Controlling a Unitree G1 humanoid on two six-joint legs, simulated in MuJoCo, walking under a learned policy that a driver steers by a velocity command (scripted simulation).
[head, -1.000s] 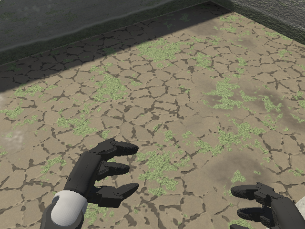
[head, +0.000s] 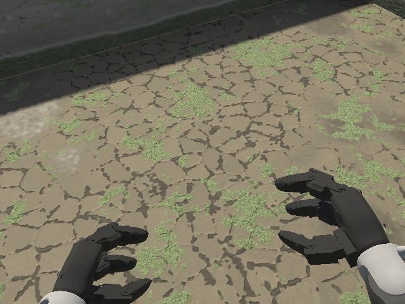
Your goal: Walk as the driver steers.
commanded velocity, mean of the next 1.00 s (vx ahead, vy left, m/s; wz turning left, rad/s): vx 1.00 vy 0.00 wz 0.14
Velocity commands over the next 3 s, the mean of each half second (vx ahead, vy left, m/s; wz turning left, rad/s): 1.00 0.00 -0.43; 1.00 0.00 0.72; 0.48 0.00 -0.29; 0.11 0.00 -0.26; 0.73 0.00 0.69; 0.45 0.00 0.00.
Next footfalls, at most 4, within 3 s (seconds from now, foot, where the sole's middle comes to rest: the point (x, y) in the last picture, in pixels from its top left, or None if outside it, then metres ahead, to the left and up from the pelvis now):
2.24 left None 0.00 0.05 -0.77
2.56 right None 0.15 -0.16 -0.77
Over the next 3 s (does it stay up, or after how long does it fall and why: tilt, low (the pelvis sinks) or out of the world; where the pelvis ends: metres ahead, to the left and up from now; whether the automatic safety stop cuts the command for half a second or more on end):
stays up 0.06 -0.05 0.01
